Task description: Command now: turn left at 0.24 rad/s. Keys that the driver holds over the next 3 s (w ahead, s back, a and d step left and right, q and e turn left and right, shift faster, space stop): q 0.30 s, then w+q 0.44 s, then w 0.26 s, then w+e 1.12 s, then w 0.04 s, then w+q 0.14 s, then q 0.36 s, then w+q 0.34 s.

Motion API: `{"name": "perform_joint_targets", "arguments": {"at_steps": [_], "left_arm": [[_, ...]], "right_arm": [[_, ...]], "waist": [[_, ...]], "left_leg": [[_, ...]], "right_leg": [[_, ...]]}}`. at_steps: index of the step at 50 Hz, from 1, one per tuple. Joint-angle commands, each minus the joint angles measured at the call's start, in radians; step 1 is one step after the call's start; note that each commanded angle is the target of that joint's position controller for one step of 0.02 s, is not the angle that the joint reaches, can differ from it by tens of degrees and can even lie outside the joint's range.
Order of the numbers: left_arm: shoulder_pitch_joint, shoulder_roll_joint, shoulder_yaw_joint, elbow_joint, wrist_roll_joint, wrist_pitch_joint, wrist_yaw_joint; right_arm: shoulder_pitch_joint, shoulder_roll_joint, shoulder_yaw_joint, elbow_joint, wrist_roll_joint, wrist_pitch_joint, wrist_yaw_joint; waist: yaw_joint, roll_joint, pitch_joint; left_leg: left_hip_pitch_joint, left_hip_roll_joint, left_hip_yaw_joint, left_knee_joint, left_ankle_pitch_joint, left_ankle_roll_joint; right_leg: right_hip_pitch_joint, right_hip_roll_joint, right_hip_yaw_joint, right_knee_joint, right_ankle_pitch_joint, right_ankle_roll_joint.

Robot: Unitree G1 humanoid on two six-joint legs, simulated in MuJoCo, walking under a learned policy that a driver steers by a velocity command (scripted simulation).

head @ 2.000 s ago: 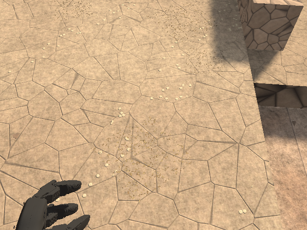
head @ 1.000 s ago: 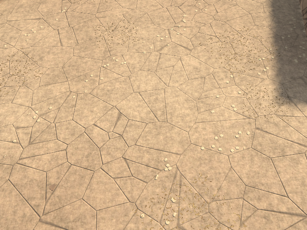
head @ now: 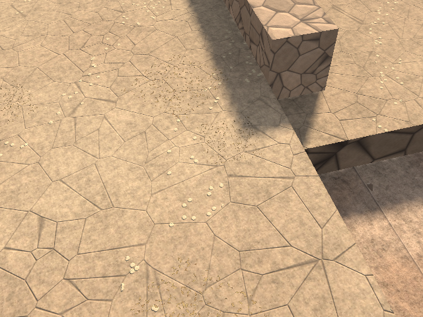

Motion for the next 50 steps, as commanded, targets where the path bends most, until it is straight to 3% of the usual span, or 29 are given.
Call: {"name": "perform_joint_targets", "arguments": {"at_steps": [1, 2, 4, 6, 9, 12, 14, 15, 16, 17, 18, 19, 20, 22, 24, 27, 32, 36, 40, 41, 42, 43, 44, 45, 46, 47, 48, 50], "left_arm": [[0.049, 0.218, 0.073, -0.042, -0.007, -0.009, 0.022], [0.046, 0.216, 0.075, -0.049, -0.003, -0.009, 0.027], [0.038, 0.201, 0.072, -0.052, -0.003, -0.020, 0.031], [-0.035, 0.192, 0.073, -0.055, -0.012, -0.029, 0.028], [-0.081, 0.197, 0.079, -0.050, -0.017, -0.021, 0.026], [-0.056, 0.228, 0.090, -0.028, -0.032, -0.011, 0.027], [-0.059, 0.225, 0.090, -0.013, -0.052, -0.009, 0.026], [0.013, 0.191, 0.083, 0.015, -0.043, -0.012, 0.020], [0.000, 0.115, 0.057, -0.027, 0.017, -0.014, 0.014], [-0.086, 0.148, 0.063, -0.063, -0.004, -0.024, 0.016], [-0.117, 0.185, 0.074, -0.068, -0.036, -0.032, 0.012], [-0.130, 0.208, 0.083, -0.065, -0.046, -0.041, 0.007], [-0.131, 0.219, 0.091, -0.046, -0.040, -0.049, 0.011], [-0.116, 0.210, 0.093, -0.035, -0.027, -0.066, 0.006], [-0.103, 0.190, 0.091, -0.019, -0.026, -0.086, -0.001], [-0.120, 0.167, 0.086, -0.016, -0.024, -0.102, -0.003], [-0.186, 0.151, 0.074, -0.031, -0.034, -0.120, -0.016], [-0.251, 0.152, 0.065, -0.055, -0.042, -0.144, -0.035], [-0.171, 0.184, 0.074, -0.039, -0.042, -0.165, -0.045], [-0.111, 0.191, 0.080, -0.021, -0.038, -0.169, -0.043], [-0.018, 0.216, 0.093, -0.002, -0.031, -0.171, -0.035], [0.149, 0.268, 0.106, 0.015, -0.020, -0.171, -0.028], [0.253, 0.368, 0.130, 0.064, -0.010, -0.159, -0.036], [0.237, 0.272, 0.109, 0.067, -0.036, -0.159, -0.046], [0.198, 0.205, 0.090, 0.062, -0.040, -0.154, -0.044], [0.159, 0.181, 0.079, 0.054, -0.031, -0.147, -0.041], [0.135, 0.158, 0.070, 0.057, -0.026, -0.141, -0.039], [0.122, 0.144, 0.059, 0.059, -0.018, -0.140, -0.033]], "right_arm": [[-0.065, -0.131, -0.040, -0.084, 0.012, -0.004, -0.010], [-0.064, -0.127, -0.044, -0.087, 0.015, 0.002, -0.009], [-0.047, -0.123, -0.061, -0.090, 0.024, 0.019, -0.006], [-0.022, -0.105, -0.063, -0.084, 0.021, 0.035, -0.009], [-0.038, -0.081, -0.051, -0.108, 0.015, 0.039, 0.006], [-0.033, -0.104, -0.056, -0.141, 0.022, 0.038, 0.030], [0.039, -0.114, -0.067, -0.130, 0.019, 0.039, 0.036], [0.069, -0.165, -0.086, -0.128, 0.012, 0.036, 0.024], [0.113, -0.305, -0.119, -0.146, 0.013, 0.029, 0.000], [0.164, -0.309, -0.112, -0.160, -0.019, -0.001, 0.016], [0.149, -0.267, -0.102, -0.157, -0.015, -0.029, 0.025], [0.119, -0.220, -0.089, -0.152, 0.006, -0.043, 0.021], [0.080, -0.189, -0.078, -0.157, 0.018, -0.045, 0.012], [0.067, -0.169, -0.064, -0.170, 0.011, -0.047, -0.005], [0.099, -0.166, -0.064, -0.174, 0.002, -0.058, -0.014], [0.136, -0.172, -0.067, -0.170, 0.007, -0.069, -0.020], [0.167, -0.191, -0.077, -0.161, 0.016, -0.062, -0.023], [0.198, -0.195, -0.080, -0.150, 0.024, -0.053, -0.024], [0.190, -0.171, -0.073, -0.147, 0.019, -0.048, -0.017], [0.185, -0.153, -0.067, -0.146, 0.019, -0.045, -0.016], [0.183, -0.122, -0.056, -0.150, 0.011, -0.047, -0.015], [0.169, -0.072, -0.035, -0.171, -0.007, -0.051, -0.015], [0.271, -0.014, -0.019, -0.202, 0.022, -0.064, -0.019], [0.266, -0.112, -0.037, -0.178, 0.040, -0.073, -0.022], [0.174, -0.157, -0.048, -0.179, 0.040, -0.076, -0.019], [0.118, -0.146, -0.045, -0.185, 0.028, -0.079, -0.017], [0.071, -0.135, -0.045, -0.198, 0.012, -0.085, -0.011], [0.068, -0.104, -0.040, -0.203, 0.010, -0.088, 0.004]], "waist": [[0.066, -0.212, -0.018], [0.079, -0.235, -0.026], [0.076, -0.188, -0.029], [0.041, -0.143, -0.021], [0.044, -0.151, -0.055], [0.051, -0.179, -0.101], [0.010, -0.162, -0.114], [0.016, -0.045, -0.118], [0.034, 0.281, -0.124], [-0.036, 0.201, -0.204], [-0.035, 0.101, -0.152], [-0.017, 0.069, -0.079], [-0.003, 0.045, -0.026], [0.015, 0.082, -0.003], [0.015, 0.058, -0.018], [0.008, 0.055, -0.015], [-0.019, 0.093, 0.016], [-0.044, 0.085, 0.031], [-0.004, 0.128, -0.003], [0.030, 0.128, -0.025], [0.075, 0.118, -0.087], [0.150, 0.008, -0.228], [0.097, -0.335, -0.309], [0.109, -0.266, -0.215], [0.122, -0.186, -0.092], [0.111, -0.127, -0.047], [0.100, -0.106, -0.009], [0.068, -0.145, -0.014]], "left_leg": [[-0.173, -0.039, 0.036, 0.140, -0.047, 0.011], [-0.225, -0.037, 0.030, 0.284, -0.217, 0.010], [-0.322, -0.013, -0.029, 0.561, -0.365, 0.001], [-0.322, 0.005, -0.032, 0.545, -0.295, -0.010], [-0.221, 0.005, 0.029, 0.380, -0.190, -0.019], [-0.137, -0.023, 0.079, 0.215, -0.115, 0.009], [0.001, -0.068, 0.118, 0.015, 0.054, 0.057], [0.118, -0.055, 0.033, -0.088, 0.247, 0.098], [0.297, 0.215, -0.377, -0.131, 0.553, 0.241], [0.269, 0.333, -0.612, -0.207, 0.318, 0.441], [0.259, 0.299, -0.586, -0.268, -0.016, 0.426], [0.229, 0.248, -0.539, -0.301, -0.282, 0.362], [0.200, 0.216, -0.507, -0.320, -0.364, 0.314], [0.167, 0.157, -0.447, -0.361, -0.318, 0.282], [0.202, 0.134, -0.397, -0.369, -0.187, 0.276], [0.209, 0.111, -0.353, -0.366, -0.077, 0.275], [0.144, 0.091, -0.347, -0.342, -0.044, 0.274], [0.129, 0.094, -0.389, -0.291, -0.031, 0.279], [0.127, 0.108, -0.418, -0.217, 0.112, 0.254], [0.119, 0.087, -0.404, -0.167, 0.183, 0.237], [0.084, 0.039, -0.367, -0.051, 0.280, 0.206], [-0.033, -0.021, -0.288, 0.233, 0.196, 0.166], [-0.376, -0.181, -0.172, 0.559, -0.244, 0.090], [-0.527, -0.126, -0.200, 0.700, -0.292, 0.082], [-0.566, -0.084, -0.196, 0.733, -0.206, 0.090], [-0.549, -0.050, -0.159, 0.721, -0.136, 0.092], [-0.540, -0.025, -0.141, 0.673, -0.087, 0.090], [-0.472, 0.012, -0.106, 0.600, -0.036, 0.083]], "right_leg": [[0.082, -0.257, 0.209, -0.154, 0.314, -0.133], [0.092, -0.312, 0.245, -0.164, 0.372, -0.184], [0.098, -0.398, 0.266, -0.171, 0.525, -0.258], [0.084, -0.361, 0.175, -0.170, 0.526, -0.233], [0.075, -0.319, 0.067, -0.143, 0.530, -0.204], [0.111, -0.337, 0.045, -0.083, 0.541, -0.182], [0.055, -0.312, -0.009, 0.021, 0.429, -0.115], [-0.039, -0.249, -0.082, 0.166, 0.252, -0.037], [-0.364, -0.101, -0.156, 0.503, -0.320, 0.080], [-0.475, -0.007, 0.042, 0.686, -0.446, 0.084], [-0.543, -0.042, 0.097, 0.720, -0.361, 0.060], [-0.579, -0.075, 0.105, 0.674, -0.249, 0.030], [-0.588, -0.093, 0.102, 0.629, -0.157, 0.022], [-0.535, -0.089, 0.103, 0.552, -0.009, 0.031], [-0.524, -0.073, 0.097, 0.476, 0.097, 0.043], [-0.515, -0.056, 0.099, 0.338, 0.178, 0.072], [-0.444, -0.034, 0.106, 0.131, 0.239, 0.109], [-0.388, -0.017, 0.105, 0.027, 0.221, 0.098], [-0.212, -0.007, 0.066, -0.034, 0.194, 0.050], [-0.121, 0.000, 0.046, -0.077, 0.209, 0.026], [0.035, -0.025, 0.064, -0.087, 0.205, -0.012], [0.276, -0.185, 0.239, -0.077, 0.134, -0.086], [0.531, -0.381, 0.707, -0.181, -0.084, -0.247], [0.489, -0.411, 0.805, -0.244, -0.263, -0.256], [0.389, -0.369, 0.654, -0.244, -0.230, -0.223], [0.303, -0.324, 0.534, -0.252, -0.118, -0.203], [0.234, -0.289, 0.459, -0.271, -0.011, -0.200], [0.160, -0.245, 0.362, -0.306, 0.124, -0.190]]}}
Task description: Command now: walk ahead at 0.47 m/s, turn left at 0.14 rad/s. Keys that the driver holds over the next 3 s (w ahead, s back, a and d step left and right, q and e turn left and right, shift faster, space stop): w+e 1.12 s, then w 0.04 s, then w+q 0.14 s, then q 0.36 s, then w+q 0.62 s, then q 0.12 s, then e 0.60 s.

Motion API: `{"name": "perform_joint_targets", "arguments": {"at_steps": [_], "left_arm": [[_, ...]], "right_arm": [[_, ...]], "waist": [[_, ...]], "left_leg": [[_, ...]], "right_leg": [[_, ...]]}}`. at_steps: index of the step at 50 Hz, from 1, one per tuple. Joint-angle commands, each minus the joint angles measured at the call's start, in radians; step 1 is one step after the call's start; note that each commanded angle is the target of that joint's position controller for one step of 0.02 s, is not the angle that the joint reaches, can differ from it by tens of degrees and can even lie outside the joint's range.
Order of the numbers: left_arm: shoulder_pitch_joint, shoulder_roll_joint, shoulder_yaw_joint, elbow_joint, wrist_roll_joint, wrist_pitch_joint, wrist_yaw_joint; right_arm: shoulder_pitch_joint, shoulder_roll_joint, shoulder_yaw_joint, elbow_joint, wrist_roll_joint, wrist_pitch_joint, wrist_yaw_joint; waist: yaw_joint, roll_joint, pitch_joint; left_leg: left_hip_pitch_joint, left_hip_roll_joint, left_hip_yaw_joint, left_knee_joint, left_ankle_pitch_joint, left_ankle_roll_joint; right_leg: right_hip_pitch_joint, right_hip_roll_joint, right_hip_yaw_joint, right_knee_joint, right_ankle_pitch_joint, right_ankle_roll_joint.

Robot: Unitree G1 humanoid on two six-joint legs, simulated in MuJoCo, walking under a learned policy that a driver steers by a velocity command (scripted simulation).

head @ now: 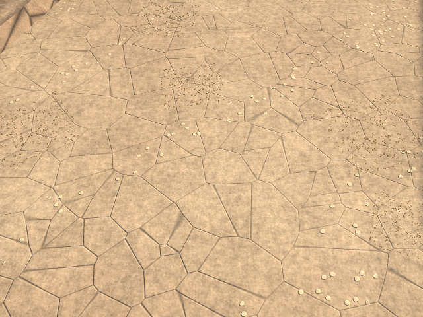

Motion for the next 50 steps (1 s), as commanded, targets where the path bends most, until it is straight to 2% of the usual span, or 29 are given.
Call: {"name": "perform_joint_targets", "arguments": {"at_steps": [1, 4, 6, 10, 13, 14, 15, 16, 17, 18, 19, 20, 21, 24, 26, 28, 31, 36, 38, 39, 40, 41, 42, 43, 44, 45, 46, 48, 50], "left_arm": [[0.045, 0.106, 0.018, -0.032, -0.003, -0.005, 0.008], [0.067, 0.151, 0.026, -0.016, -0.023, 0.002, 0.016], [0.086, 0.170, 0.031, -0.008, -0.027, 0.013, 0.023], [0.161, 0.186, 0.032, 0.015, -0.035, 0.031, 0.031], [0.159, 0.198, 0.035, 0.019, -0.037, 0.041, 0.037], [0.154, 0.187, 0.031, 0.016, -0.031, 0.044, 0.037], [0.145, 0.155, 0.018, 0.001, -0.017, 0.043, 0.034], [0.166, 0.065, -0.012, -0.032, 0.021, 0.042, 0.037], [0.314, 0.019, -0.025, -0.050, -0.034, 0.030, 0.035], [0.251, 0.133, 0.002, -0.024, -0.056, 0.035, 0.039], [0.157, 0.161, 0.012, -0.042, -0.056, 0.040, 0.037], [0.122, 0.144, 0.011, -0.043, -0.044, 0.046, 0.039], [0.101, 0.133, 0.014, -0.051, -0.032, 0.052, 0.036], [0.091, 0.079, 0.007, -0.068, -0.033, 0.079, 0.027], [0.045, 0.068, 0.003, -0.095, -0.025, 0.087, 0.025], [0.001, 0.062, -0.003, -0.108, -0.023, 0.084, 0.012], [-0.098, 0.049, -0.013, -0.143, -0.020, 0.080, -0.003], [-0.213, 0.080, -0.005, -0.225, -0.021, 0.091, -0.022], [-0.185, 0.107, 0.010, -0.238, -0.018, 0.099, -0.025], [-0.108, 0.137, 0.028, -0.226, -0.019, 0.105, -0.022], [0.052, 0.183, 0.058, -0.185, -0.024, 0.112, -0.013], [0.238, 0.268, 0.095, -0.137, -0.030, 0.125, 0.008], [0.186, 0.379, 0.102, -0.151, -0.037, 0.109, 0.007], [0.204, 0.279, 0.073, -0.182, -0.031, 0.087, -0.002], [0.164, 0.227, 0.055, -0.170, -0.021, 0.068, -0.008], [0.109, 0.205, 0.048, -0.170, -0.024, 0.058, -0.008], [0.047, 0.175, 0.039, -0.177, -0.024, 0.057, -0.005], [-0.005, 0.157, 0.029, -0.200, -0.002, 0.050, 0.003], [0.009, 0.168, 0.031, -0.185, -0.009, 0.045, 0.015]], "right_arm": [[-0.062, -0.075, -0.020, -0.100, -0.011, -0.028, 0.013], [-0.161, -0.030, 0.001, -0.143, -0.028, -0.040, 0.017], [-0.234, -0.013, 0.011, -0.159, -0.025, -0.053, 0.027], [-0.324, -0.038, 0.002, -0.179, -0.009, -0.066, 0.045], [-0.278, -0.091, -0.024, -0.173, -0.004, -0.071, 0.039], [-0.187, -0.120, -0.043, -0.148, -0.007, -0.070, 0.031], [-0.053, -0.161, -0.062, -0.128, -0.017, -0.068, 0.020], [0.113, -0.239, -0.079, -0.112, -0.029, -0.056, 0.007], [0.105, -0.262, -0.078, -0.097, -0.043, -0.048, 0.023], [0.052, -0.149, -0.055, -0.103, -0.029, -0.046, 0.025], [0.003, -0.099, -0.041, -0.101, -0.020, -0.046, 0.023], [-0.047, -0.079, -0.033, -0.096, -0.026, -0.048, 0.027], [-0.083, -0.059, -0.030, -0.087, -0.032, -0.049, 0.029], [-0.117, -0.061, -0.039, -0.061, -0.032, -0.070, 0.025], [-0.116, -0.084, -0.049, -0.042, -0.028, -0.078, 0.020], [-0.114, -0.093, -0.051, -0.026, -0.038, -0.079, 0.012], [-0.094, -0.123, -0.055, 0.004, -0.019, -0.075, 0.004], [-0.044, -0.186, -0.075, 0.054, 0.018, -0.044, 0.011], [-0.053, -0.213, -0.083, 0.057, 0.025, -0.029, 0.008], [-0.060, -0.227, -0.086, 0.057, 0.030, -0.021, 0.007], [-0.073, -0.219, -0.081, 0.053, 0.032, -0.014, 0.005], [-0.055, -0.175, -0.060, 0.035, 0.004, -0.018, 0.000], [0.039, -0.034, -0.012, -0.030, -0.046, -0.037, 0.016], [-0.063, -0.114, -0.021, -0.028, -0.017, -0.068, 0.031], [-0.149, -0.161, -0.033, -0.058, 0.019, -0.084, 0.038], [-0.157, -0.145, -0.026, -0.057, 0.008, -0.092, 0.030], [-0.152, -0.145, -0.029, -0.045, -0.018, -0.091, 0.022], [-0.116, -0.144, -0.036, -0.038, -0.029, -0.074, 0.017], [-0.124, -0.117, -0.030, -0.038, -0.040, -0.057, 0.013]], "waist": [[0.017, -0.159, 0.020], [0.029, -0.136, 0.049], [0.049, -0.127, 0.054], [0.067, -0.137, 0.042], [0.009, -0.151, 0.015], [-0.043, -0.144, -0.038], [-0.114, -0.128, -0.139], [-0.154, 0.054, -0.313], [-0.064, 0.351, -0.405], [-0.083, 0.176, -0.255], [-0.085, 0.098, -0.131], [-0.056, 0.030, -0.076], [-0.033, 0.037, -0.031], [0.005, 0.051, 0.008], [0.008, 0.022, 0.035], [-0.002, 0.012, 0.044], [-0.042, -0.017, 0.068], [-0.060, -0.015, 0.101], [-0.026, 0.016, 0.059], [0.023, 0.032, 0.003], [0.115, 0.020, -0.085], [0.183, -0.078, -0.191], [0.044, -0.341, -0.283], [0.125, -0.203, -0.379], [0.123, -0.149, -0.216], [0.075, -0.063, -0.130], [0.034, -0.037, -0.075], [-0.013, -0.086, -0.059], [-0.017, -0.083, -0.042]], "left_leg": [[-0.272, 0.101, -0.003, -0.048, 0.062, -0.013], [-0.268, 0.102, 0.046, -0.244, 0.120, -0.045], [-0.200, 0.076, 0.065, -0.406, 0.242, -0.057], [-0.055, 0.025, 0.058, -0.570, 0.391, -0.058], [0.074, 0.016, 0.050, -0.643, 0.338, -0.018], [0.218, 0.005, 0.067, -0.671, 0.323, 0.008], [0.437, 0.079, 0.018, -0.647, 0.319, 0.049], [0.699, 0.297, -0.208, -0.618, 0.298, 0.098], [0.826, 0.463, -0.660, -0.786, 0.052, 0.239], [0.716, 0.414, -0.600, -0.832, -0.070, 0.207], [0.594, 0.376, -0.416, -0.836, -0.015, 0.175], [0.481, 0.330, -0.310, -0.860, 0.108, 0.161], [0.403, 0.294, -0.224, -0.889, 0.189, 0.158], [0.298, 0.277, -0.074, -0.966, 0.321, 0.170], [0.295, 0.287, -0.012, -0.993, 0.380, 0.180], [0.309, 0.266, 0.072, -0.996, 0.407, 0.168], [0.322, 0.257, 0.166, -1.009, 0.429, 0.144], [0.481, 0.304, 0.231, -0.953, 0.516, 0.115], [0.522, 0.303, 0.267, -0.840, 0.799, 0.095], [0.518, 0.290, 0.289, -0.712, 0.966, 0.083], [0.445, 0.253, 0.322, -0.503, 1.016, 0.053], [0.195, 0.206, 0.321, -0.189, 0.719, 0.006], [-0.267, -0.012, 0.212, 0.170, -0.226, -0.055], [-0.360, -0.003, -0.014, 0.263, -0.234, -0.037], [-0.424, 0.037, -0.004, 0.233, -0.129, -0.015], [-0.381, 0.081, -0.002, 0.146, -0.041, -0.006], [-0.314, 0.111, -0.001, 0.062, 0.014, -0.018], [-0.204, 0.132, 0.000, -0.017, 0.079, -0.040], [-0.183, 0.117, 0.027, -0.084, 0.119, -0.076]], "right_leg": [[0.184, -0.269, 0.319, -0.228, 0.094, -0.190], [0.135, -0.251, 0.257, -0.258, 0.228, -0.209], [0.101, -0.218, 0.204, -0.252, 0.265, -0.186], [0.096, -0.235, 0.219, -0.209, 0.265, -0.148], [0.140, -0.256, 0.251, -0.118, 0.326, -0.107], [0.120, -0.217, 0.224, -0.008, 0.423, -0.083], [0.023, -0.165, 0.195, 0.190, 0.366, -0.050], [-0.150, -0.071, 0.122, 0.518, -0.010, -0.011], [-0.415, 0.001, 0.132, 0.775, -0.409, 0.015], [-0.502, -0.067, 0.160, 0.871, -0.341, 0.022], [-0.523, -0.103, 0.133, 0.867, -0.243, 0.020], [-0.480, -0.138, 0.118, 0.843, -0.176, 0.027], [-0.456, -0.160, 0.118, 0.799, -0.134, 0.030], [-0.402, -0.188, 0.104, 0.751, -0.077, 0.043], [-0.443, -0.194, 0.108, 0.680, -0.021, 0.053], [-0.448, -0.189, 0.097, 0.553, 0.099, 0.055], [-0.397, -0.164, 0.039, 0.373, 0.238, 0.039], [-0.416, -0.145, -0.009, 0.240, 0.146, -0.013], [-0.325, -0.090, -0.067, 0.221, 0.050, -0.049], [-0.205, -0.044, -0.101, 0.214, 0.013, -0.074], [0.026, 0.005, -0.117, 0.159, 0.061, -0.110], [0.363, -0.070, 0.050, 0.156, 0.096, -0.167], [0.662, -0.335, 0.659, 0.026, -0.119, -0.365], [0.679, -0.383, 0.834, -0.117, -0.248, -0.373], [0.563, -0.364, 0.695, -0.144, -0.171, -0.323], [0.416, -0.323, 0.579, -0.140, -0.056, -0.290], [0.291, -0.284, 0.481, -0.143, 0.064, -0.266], [0.163, -0.233, 0.390, -0.172, 0.219, -0.256], [0.090, -0.211, 0.323, -0.184, 0.332, -0.263]]}}
Over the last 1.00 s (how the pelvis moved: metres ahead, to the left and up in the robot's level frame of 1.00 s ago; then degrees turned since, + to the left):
0.23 0.09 0.00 29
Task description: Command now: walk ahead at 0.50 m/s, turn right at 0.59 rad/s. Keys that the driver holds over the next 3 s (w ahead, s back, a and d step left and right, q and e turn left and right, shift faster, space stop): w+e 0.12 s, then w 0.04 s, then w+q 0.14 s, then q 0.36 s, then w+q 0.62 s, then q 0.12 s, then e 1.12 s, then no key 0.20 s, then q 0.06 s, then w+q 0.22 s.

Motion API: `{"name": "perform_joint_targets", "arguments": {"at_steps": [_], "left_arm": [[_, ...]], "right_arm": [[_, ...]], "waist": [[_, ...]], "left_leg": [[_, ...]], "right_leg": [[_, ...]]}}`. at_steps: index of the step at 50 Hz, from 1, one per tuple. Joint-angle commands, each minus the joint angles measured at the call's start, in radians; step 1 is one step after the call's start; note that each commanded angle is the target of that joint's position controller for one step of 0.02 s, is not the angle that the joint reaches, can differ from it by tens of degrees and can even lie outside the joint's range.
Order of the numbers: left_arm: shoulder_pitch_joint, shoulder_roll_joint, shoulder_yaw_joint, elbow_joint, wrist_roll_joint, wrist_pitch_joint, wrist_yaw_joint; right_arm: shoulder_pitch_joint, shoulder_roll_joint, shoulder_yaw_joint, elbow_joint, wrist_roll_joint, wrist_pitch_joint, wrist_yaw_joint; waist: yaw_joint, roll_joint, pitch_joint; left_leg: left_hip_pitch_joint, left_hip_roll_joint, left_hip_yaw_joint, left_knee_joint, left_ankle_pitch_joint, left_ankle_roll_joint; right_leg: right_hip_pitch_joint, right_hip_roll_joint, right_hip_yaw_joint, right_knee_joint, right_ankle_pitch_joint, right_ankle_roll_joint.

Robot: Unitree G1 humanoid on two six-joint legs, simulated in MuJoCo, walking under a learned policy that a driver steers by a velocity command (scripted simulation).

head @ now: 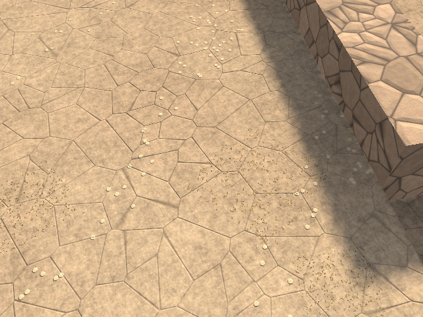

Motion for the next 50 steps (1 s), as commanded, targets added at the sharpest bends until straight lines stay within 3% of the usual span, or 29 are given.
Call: {"name": "perform_joint_targets", "arguments": {"at_steps": [1, 6, 10, 13, 14, 15, 16, 17, 18, 19, 20, 21, 22, 24, 27, 30, 33, 37, 40, 41, 42, 43, 44, 45, 46, 50], "left_arm": [[-0.026, 0.156, 0.042, -0.071, 0.000, -0.028, 0.021], [0.048, 0.175, 0.047, -0.029, -0.010, -0.017, 0.042], [0.105, 0.153, 0.038, 0.020, -0.011, -0.016, 0.043], [0.116, 0.161, 0.040, 0.048, -0.003, -0.008, 0.043], [0.106, 0.164, 0.041, 0.051, -0.002, -0.005, 0.043], [0.091, 0.163, 0.038, 0.052, -0.002, 0.000, 0.044], [0.080, 0.145, 0.027, 0.043, 0.009, 0.003, 0.048], [0.144, 0.100, 0.007, 0.022, 0.032, -0.002, 0.053], [0.248, 0.062, -0.005, 0.035, 0.022, -0.014, 0.048], [0.174, 0.146, 0.007, 0.033, 0.015, -0.022, 0.044], [0.055, 0.167, 0.015, 0.006, 0.005, -0.025, 0.041], [-0.016, 0.161, 0.014, -0.011, 0.016, -0.027, 0.043], [-0.049, 0.151, 0.016, -0.030, 0.031, -0.028, 0.045], [-0.024, 0.112, 0.010, -0.035, 0.030, -0.020, 0.051], [-0.026, 0.082, 0.002, -0.033, 0.024, -0.001, 0.064], [-0.079, 0.083, 0.004, -0.036, 0.023, 0.014, 0.069], [-0.163, 0.078, 0.005, -0.054, 0.016, 0.018, 0.063], [-0.248, 0.087, 0.010, -0.075, -0.002, -0.010, 0.038], [-0.172, 0.104, 0.025, -0.051, -0.004, -0.046, 0.034], [-0.114, 0.139, 0.036, -0.041, 0.006, -0.053, 0.040], [-0.059, 0.194, 0.046, -0.034, 0.028, -0.050, 0.049], [0.023, 0.228, 0.062, 0.002, 0.038, -0.046, 0.038], [-0.013, 0.172, 0.050, -0.007, 0.018, -0.050, 0.034], [-0.034, 0.132, 0.039, -0.011, 0.008, -0.050, 0.036], [-0.054, 0.120, 0.034, -0.014, 0.006, -0.047, 0.038], [-0.028, 0.111, 0.028, 0.010, 0.017, -0.054, 0.044]], "right_arm": [[0.025, -0.084, -0.025, -0.055, -0.015, 0.007, -0.010], [-0.166, -0.041, -0.005, -0.105, -0.003, 0.004, 0.001], [-0.214, -0.056, -0.007, -0.113, 0.009, -0.013, 0.026], [-0.198, -0.079, -0.015, -0.117, 0.012, -0.016, 0.033], [-0.165, -0.091, -0.021, -0.111, 0.013, -0.016, 0.031], [-0.083, -0.109, -0.035, -0.089, 0.010, -0.018, 0.027], [0.046, -0.144, -0.049, -0.061, -0.002, -0.020, 0.025], [0.166, -0.217, -0.061, -0.053, -0.022, -0.022, 0.028], [0.201, -0.223, -0.067, -0.021, -0.007, -0.011, 0.041], [0.183, -0.144, -0.047, -0.035, 0.031, -0.006, 0.043], [0.110, -0.113, -0.037, -0.052, 0.030, 0.001, 0.039], [0.074, -0.098, -0.029, -0.061, 0.023, 0.009, 0.036], [0.060, -0.099, -0.029, -0.063, 0.018, 0.014, 0.030], [0.058, -0.110, -0.032, -0.057, 0.007, 0.022, 0.019], [0.064, -0.152, -0.049, -0.049, 0.012, 0.042, 0.001], [0.075, -0.170, -0.058, -0.045, 0.029, 0.074, -0.021], [0.085, -0.161, -0.058, -0.045, 0.032, 0.102, -0.037], [0.099, -0.151, -0.056, -0.055, 0.030, 0.118, -0.041], [0.081, -0.122, -0.045, -0.064, 0.027, 0.113, -0.038], [0.098, -0.072, -0.029, -0.069, 0.021, 0.106, -0.037], [0.131, -0.013, -0.011, -0.085, 0.020, 0.099, -0.034], [0.114, -0.061, -0.019, -0.128, 0.029, 0.087, -0.035], [0.116, -0.130, -0.037, -0.116, 0.024, 0.083, -0.032], [0.095, -0.150, -0.048, -0.103, 0.022, 0.086, -0.029], [0.097, -0.138, -0.050, -0.096, 0.019, 0.090, -0.027], [0.032, -0.068, -0.036, -0.134, 0.031, 0.079, 0.000]], "waist": [[-0.034, -0.055, -0.106], [0.037, -0.097, -0.061], [0.068, -0.113, -0.050], [0.057, -0.140, -0.031], [0.038, -0.147, -0.041], [-0.009, -0.134, -0.093], [-0.070, -0.107, -0.206], [-0.073, 0.063, -0.374], [-0.034, 0.297, -0.434], [-0.062, 0.158, -0.358], [-0.069, 0.063, -0.239], [-0.061, -0.015, -0.165], [-0.045, -0.030, -0.135], [-0.007, 0.036, -0.151], [0.004, 0.064, -0.185], [-0.009, 0.065, -0.212], [-0.032, 0.082, -0.189], [-0.064, 0.113, -0.136], [-0.007, 0.131, -0.112], [0.010, 0.079, -0.162], [0.001, -0.117, -0.203], [0.013, -0.268, -0.165], [0.009, -0.187, -0.101], [0.014, -0.147, -0.060], [0.007, -0.140, -0.058], [0.033, -0.152, -0.037]], "left_leg": [[-0.081, 0.011, 0.000, -0.102, 0.106, -0.043], [-0.017, -0.056, 0.006, -0.463, 0.389, -0.058], [0.001, -0.054, 0.002, -0.574, 0.451, -0.021], [-0.021, -0.053, 0.019, -0.598, 0.311, 0.037], [0.018, -0.069, 0.043, -0.610, 0.254, 0.062], [0.128, -0.101, 0.077, -0.646, 0.247, 0.093], [0.336, -0.061, 0.033, -0.622, 0.355, 0.141], [0.667, 0.124, -0.237, -0.565, 0.590, 0.254], [0.872, 0.283, -0.624, -0.691, 0.566, 0.394], [0.829, 0.259, -0.636, -0.728, 0.474, 0.357], [0.703, 0.223, -0.483, -0.726, 0.552, 0.319], [0.584, 0.181, -0.381, -0.731, 0.704, 0.299], [0.510, 0.152, -0.328, -0.739, 0.812, 0.290], [0.446, 0.100, -0.266, -0.760, 0.879, 0.279], [0.397, 0.084, -0.233, -0.757, 0.923, 0.287], [0.357, 0.056, -0.234, -0.748, 0.791, 0.248], [0.340, 0.037, -0.276, -0.740, 0.606, 0.219], [0.338, 0.035, -0.410, -0.773, 0.068, 0.225], [0.274, -0.011, -0.446, -0.701, -0.003, 0.191], [0.203, -0.050, -0.396, -0.594, -0.095, 0.153], [0.017, -0.166, -0.230, -0.371, -0.265, 0.094], [-0.174, -0.183, -0.135, -0.202, -0.347, 0.069], [-0.223, -0.104, -0.136, -0.098, -0.267, 0.044], [-0.231, -0.082, -0.117, -0.060, -0.196, 0.025], [-0.232, -0.068, -0.095, -0.038, -0.137, 0.010], [-0.238, -0.017, -0.033, -0.023, 0.049, -0.021]], "right_leg": [[0.094, -0.246, 0.268, -0.188, 0.296, -0.187], [0.039, -0.182, 0.223, -0.172, 0.157, -0.113], [0.141, -0.244, 0.258, -0.132, 0.106, -0.100], [0.265, -0.305, 0.277, -0.085, 0.235, -0.085], [0.292, -0.303, 0.262, -0.043, 0.364, -0.074], [0.308, -0.271, 0.221, 0.064, 0.548, -0.055], [0.256, -0.220, 0.170, 0.259, 0.620, -0.021], [0.026, -0.118, 0.127, 0.575, 0.320, 0.037], [-0.277, 0.019, 0.073, 0.856, -0.417, 0.115], [-0.367, -0.040, 0.133, 0.925, -0.433, 0.119], [-0.394, -0.078, 0.110, 0.913, -0.359, 0.129], [-0.384, -0.104, 0.082, 0.874, -0.318, 0.140], [-0.361, -0.126, 0.074, 0.811, -0.283, 0.149], [-0.292, -0.133, 0.071, 0.710, -0.252, 0.165], [-0.262, -0.107, 0.047, 0.562, -0.223, 0.196], [-0.218, -0.083, 0.053, 0.453, -0.093, 0.210], [-0.205, -0.066, 0.072, 0.362, -0.042, 0.211], [-0.172, -0.059, 0.089, 0.183, -0.073, 0.183], [0.029, -0.074, 0.064, -0.025, -0.016, 0.135], [0.179, -0.182, 0.132, -0.045, -0.016, 0.087], [0.351, -0.354, 0.375, -0.103, -0.151, -0.013], [0.367, -0.499, 0.661, -0.170, -0.297, -0.122], [0.328, -0.492, 0.630, -0.175, -0.379, -0.126], [0.294, -0.435, 0.512, -0.175, -0.358, -0.089], [0.286, -0.391, 0.431, -0.183, -0.325, -0.057], [0.231, -0.333, 0.201, -0.239, -0.069, -0.055]]}}
Over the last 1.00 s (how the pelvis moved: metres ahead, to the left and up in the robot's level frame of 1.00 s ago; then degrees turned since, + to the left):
0.51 -0.10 0.00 -30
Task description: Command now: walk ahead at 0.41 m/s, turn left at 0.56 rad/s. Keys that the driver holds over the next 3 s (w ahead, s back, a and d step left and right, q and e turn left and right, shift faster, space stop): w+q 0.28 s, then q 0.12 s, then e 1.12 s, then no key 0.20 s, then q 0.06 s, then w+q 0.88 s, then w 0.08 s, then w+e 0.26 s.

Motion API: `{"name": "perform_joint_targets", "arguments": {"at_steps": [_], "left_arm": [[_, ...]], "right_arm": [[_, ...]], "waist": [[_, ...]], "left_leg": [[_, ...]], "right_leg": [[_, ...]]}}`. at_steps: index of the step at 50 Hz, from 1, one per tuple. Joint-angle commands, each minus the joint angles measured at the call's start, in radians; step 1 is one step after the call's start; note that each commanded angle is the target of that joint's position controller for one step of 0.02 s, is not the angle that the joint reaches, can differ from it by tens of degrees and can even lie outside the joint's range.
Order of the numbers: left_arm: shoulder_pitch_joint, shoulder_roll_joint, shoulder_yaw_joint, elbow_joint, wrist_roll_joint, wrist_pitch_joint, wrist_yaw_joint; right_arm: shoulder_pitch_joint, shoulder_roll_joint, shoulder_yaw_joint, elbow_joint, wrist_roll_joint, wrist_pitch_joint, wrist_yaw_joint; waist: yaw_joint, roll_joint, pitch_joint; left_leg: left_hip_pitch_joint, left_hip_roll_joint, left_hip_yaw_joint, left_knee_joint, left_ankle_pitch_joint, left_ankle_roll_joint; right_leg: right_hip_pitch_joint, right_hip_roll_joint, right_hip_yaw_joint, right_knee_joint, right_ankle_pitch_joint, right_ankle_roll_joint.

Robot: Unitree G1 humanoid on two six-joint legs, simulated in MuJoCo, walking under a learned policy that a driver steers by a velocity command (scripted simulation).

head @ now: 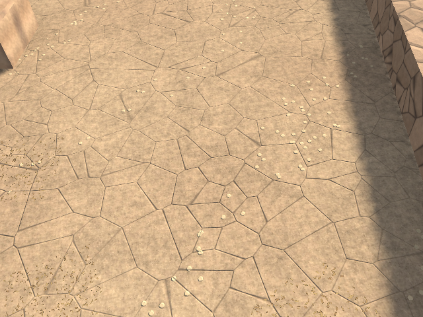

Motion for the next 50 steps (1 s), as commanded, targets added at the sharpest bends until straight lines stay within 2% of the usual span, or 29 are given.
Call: {"name": "perform_joint_targets", "arguments": {"at_steps": [1, 6, 8, 11, 13, 14, 15, 16, 17, 18, 19, 20, 21, 23, 25, 29, 31, 33, 36, 40, 41, 42, 43, 44, 45, 46, 47, 48, 50], "left_arm": [[0.022, 0.140, 0.036, -0.038, 0.004, -0.017, 0.005], [0.042, 0.181, 0.046, -0.006, -0.002, -0.013, -0.001], [0.060, 0.198, 0.050, 0.010, -0.010, -0.010, -0.003], [0.082, 0.222, 0.059, 0.033, -0.027, -0.002, -0.005], [0.074, 0.244, 0.066, 0.038, -0.034, 0.008, -0.003], [0.069, 0.258, 0.071, 0.039, -0.037, 0.013, 0.001], [0.061, 0.250, 0.067, 0.035, -0.039, 0.020, 0.006], [0.074, 0.215, 0.051, 0.016, -0.019, 0.015, 0.012], [0.169, 0.072, 0.003, -0.055, 0.031, -0.005, 0.001], [0.107, 0.161, 0.014, -0.040, 0.009, -0.028, -0.009], [0.020, 0.207, 0.027, -0.066, -0.027, -0.033, -0.013], [0.000, 0.194, 0.020, -0.067, -0.019, -0.034, -0.005], [0.012, 0.190, 0.021, -0.048, -0.002, -0.028, 0.004], [0.057, 0.184, 0.022, -0.018, -0.003, 0.001, 0.004], [0.098, 0.136, 0.009, 0.009, -0.002, 0.020, 0.004], [0.030, 0.090, -0.005, 0.007, -0.003, 0.030, 0.002], [-0.023, 0.093, -0.005, -0.004, -0.012, 0.031, -0.006], [-0.063, 0.116, 0.004, -0.025, -0.017, 0.035, -0.011], [-0.100, 0.135, 0.016, -0.062, -0.014, 0.047, -0.021], [-0.095, 0.113, 0.020, -0.093, -0.018, 0.058, -0.043], [-0.066, 0.113, 0.023, -0.091, -0.020, 0.055, -0.046], [-0.019, 0.149, 0.038, -0.086, -0.014, 0.051, -0.040], [0.048, 0.263, 0.069, -0.091, -0.003, 0.049, -0.027], [0.097, 0.296, 0.077, -0.090, 0.009, 0.053, -0.021], [0.097, 0.217, 0.053, -0.096, 0.005, 0.051, -0.017], [0.033, 0.202, 0.053, -0.109, -0.003, 0.049, -0.013], [-0.014, 0.191, 0.053, -0.118, -0.016, 0.054, -0.009], [-0.050, 0.185, 0.050, -0.128, -0.027, 0.063, -0.003], [-0.074, 0.196, 0.054, -0.137, -0.017, 0.079, 0.004]], "right_arm": [[-0.083, -0.042, -0.011, -0.107, 0.006, -0.022, 0.015], [-0.173, -0.005, 0.005, -0.148, 0.003, -0.028, 0.035], [-0.215, 0.004, 0.010, -0.163, 0.003, -0.031, 0.046], [-0.253, -0.007, 0.008, -0.188, 0.007, -0.030, 0.060], [-0.230, -0.031, -0.004, -0.196, 0.003, -0.026, 0.064], [-0.167, -0.058, -0.020, -0.185, -0.001, -0.021, 0.062], [-0.015, -0.106, -0.049, -0.145, -0.004, -0.017, 0.055], [0.154, -0.174, -0.080, -0.107, -0.004, -0.008, 0.037], [0.123, -0.309, -0.096, -0.125, -0.011, -0.013, 0.025], [0.145, -0.228, -0.073, -0.162, -0.013, -0.022, 0.027], [0.095, -0.173, -0.054, -0.153, -0.019, -0.032, 0.032], [0.051, -0.145, -0.048, -0.143, -0.007, -0.036, 0.031], [-0.009, -0.110, -0.037, -0.143, -0.003, -0.034, 0.026], [-0.076, -0.077, -0.020, -0.142, -0.026, -0.037, 0.022], [-0.089, -0.060, -0.010, -0.104, -0.032, -0.052, 0.019], [-0.106, -0.055, -0.003, -0.043, -0.040, -0.057, 0.006], [-0.095, -0.062, -0.003, -0.018, -0.049, -0.052, 0.000], [-0.084, -0.087, -0.011, 0.008, -0.048, -0.041, -0.003], [-0.072, -0.106, -0.021, 0.033, -0.032, -0.011, -0.012], [-0.077, -0.108, -0.029, 0.036, -0.006, 0.027, -0.033], [-0.083, -0.107, -0.030, 0.035, 0.002, 0.033, -0.040], [-0.063, -0.102, -0.031, 0.038, 0.001, 0.031, -0.045], [-0.069, -0.078, -0.023, 0.001, -0.031, 0.016, -0.045], [-0.108, -0.037, -0.009, -0.030, -0.062, 0.004, -0.035], [-0.108, -0.056, -0.012, -0.011, -0.049, 0.000, -0.019], [-0.118, -0.064, -0.017, -0.011, -0.021, 0.003, -0.013], [-0.122, -0.058, -0.018, -0.002, -0.017, 0.009, -0.019], [-0.135, -0.072, -0.024, -0.005, -0.023, 0.015, -0.026], [-0.120, -0.049, -0.020, -0.003, -0.019, 0.021, -0.028]], "waist": [[0.037, -0.180, 0.046], [0.059, -0.152, 0.053], [0.070, -0.144, 0.067], [0.065, -0.146, 0.083], [0.028, -0.157, 0.059], [-0.016, -0.161, 0.009], [-0.102, -0.133, -0.070], [-0.176, -0.063, -0.166], [-0.053, 0.256, -0.283], [-0.134, 0.140, -0.440], [-0.131, 0.083, -0.302], [-0.095, 0.006, -0.194], [-0.056, -0.033, -0.138], [0.000, -0.006, -0.114], [0.024, 0.003, -0.117], [0.006, 0.027, -0.095], [-0.022, 0.020, -0.080], [-0.040, 0.020, -0.052], [-0.053, 0.012, -0.016], [-0.043, 0.017, -0.016], [-0.022, 0.011, -0.034], [0.000, -0.031, -0.076], [0.000, -0.208, -0.158], [0.025, -0.351, -0.210], [0.042, -0.213, -0.267], [0.020, -0.161, -0.193], [0.004, -0.101, -0.150], [-0.008, -0.091, -0.116], [-0.033, -0.151, -0.105]], "left_leg": [[-0.254, 0.073, -0.001, 0.011, 0.109, -0.028], [-0.212, 0.087, 0.038, -0.205, 0.256, -0.029], [-0.170, 0.081, 0.065, -0.293, 0.289, -0.012], [-0.124, 0.066, 0.102, -0.368, 0.242, 0.031], [-0.037, 0.026, 0.141, -0.407, 0.162, 0.076], [0.076, -0.015, 0.173, -0.430, 0.139, 0.102], [0.291, -0.061, 0.187, -0.498, 0.209, 0.137], [0.594, -0.005, 0.064, -0.505, 0.317, 0.180], [0.916, 0.309, -0.507, -0.560, 0.390, 0.376], [0.929, 0.366, -0.675, -0.650, 0.432, 0.424], [0.830, 0.328, -0.497, -0.646, 0.559, 0.384], [0.690, 0.269, -0.368, -0.641, 0.642, 0.345], [0.571, 0.243, -0.273, -0.648, 0.704, 0.311], [0.389, 0.216, -0.184, -0.701, 0.817, 0.297], [0.318, 0.201, -0.096, -0.731, 0.912, 0.298], [0.309, 0.154, 0.043, -0.756, 0.884, 0.244], [0.333, 0.163, 0.061, -0.773, 0.830, 0.232], [0.379, 0.192, 0.053, -0.777, 0.777, 0.238], [0.462, 0.246, 0.021, -0.734, 0.719, 0.254], [0.541, 0.276, 0.006, -0.609, 0.784, 0.230], [0.532, 0.250, 0.036, -0.543, 0.815, 0.198], [0.486, 0.190, 0.086, -0.430, 0.804, 0.141], [0.291, 0.073, 0.165, -0.189, 0.539, 0.056], [-0.019, -0.116, 0.137, 0.067, -0.262, -0.017], [-0.045, -0.064, -0.017, 0.170, -0.344, -0.016], [-0.091, -0.037, -0.020, 0.200, -0.283, -0.019], [-0.114, -0.017, -0.012, 0.157, -0.223, -0.026], [-0.108, 0.000, -0.012, 0.095, -0.166, -0.038], [-0.024, -0.023, 0.013, -0.001, -0.106, -0.065]], "right_leg": [[0.149, -0.255, 0.201, -0.217, 0.034, -0.149], [0.162, -0.258, 0.045, -0.220, 0.198, -0.148], [0.161, -0.263, 0.000, -0.214, 0.214, -0.138], [0.199, -0.296, -0.038, -0.188, 0.273, -0.121], [0.227, -0.306, -0.081, -0.100, 0.519, -0.099], [0.225, -0.297, -0.118, 0.012, 0.715, -0.082], [0.167, -0.257, -0.167, 0.221, 0.829, -0.048], [-0.053, -0.214, -0.172, 0.502, 0.627, 0.003], [-0.491, -0.013, -0.124, 0.885, -0.343, 0.079], [-0.522, -0.008, 0.098, 1.016, -0.421, 0.073], [-0.578, -0.048, 0.102, 1.023, -0.338, 0.061], [-0.568, -0.084, 0.084, 0.954, -0.264, 0.056], [-0.528, -0.123, 0.072, 0.883, -0.209, 0.062], [-0.381, -0.139, 0.061, 0.826, -0.156, 0.073], [-0.313, -0.134, 0.044, 0.740, -0.096, 0.093], [-0.260, -0.130, 0.041, 0.483, 0.108, 0.089], [-0.242, -0.122, 0.044, 0.393, 0.186, 0.079], [-0.272, -0.110, 0.045, 0.359, 0.158, 0.070], [-0.346, -0.104, 0.039, 0.341, 0.013, 0.052], [-0.342, -0.071, -0.012, 0.250, -0.075, 0.018], [-0.269, -0.050, -0.029, 0.156, 0.005, -0.003], [-0.136, -0.047, 0.009, 0.060, 0.222, -0.039], [0.087, -0.207, 0.252, 0.078, 0.685, -0.138], [0.270, -0.402, 0.547, 0.048, 0.975, -0.353], [0.284, -0.393, 0.510, 0.044, 0.890, -0.352], [0.238, -0.341, 0.418, 0.047, 0.804, -0.305], [0.194, -0.292, 0.366, 0.035, 0.697, -0.259], [0.146, -0.266, 0.343, 0.016, 0.616, -0.233], [0.063, -0.210, 0.310, -0.003, 0.580, -0.218]]}}
Over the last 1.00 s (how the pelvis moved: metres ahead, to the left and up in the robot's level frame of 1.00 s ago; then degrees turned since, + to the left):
0.44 0.03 0.00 16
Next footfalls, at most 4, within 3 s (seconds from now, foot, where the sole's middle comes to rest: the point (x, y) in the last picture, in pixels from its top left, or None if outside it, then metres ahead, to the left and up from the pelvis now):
0.32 left None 0.28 0.19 -0.78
0.84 right None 0.42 0.01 -0.78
1.28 left None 0.43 0.25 -0.78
1.72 right None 0.34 0.00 -0.78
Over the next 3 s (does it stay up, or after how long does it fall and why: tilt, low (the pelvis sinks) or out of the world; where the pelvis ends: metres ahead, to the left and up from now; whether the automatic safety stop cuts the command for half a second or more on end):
stays up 0.88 0.15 0.00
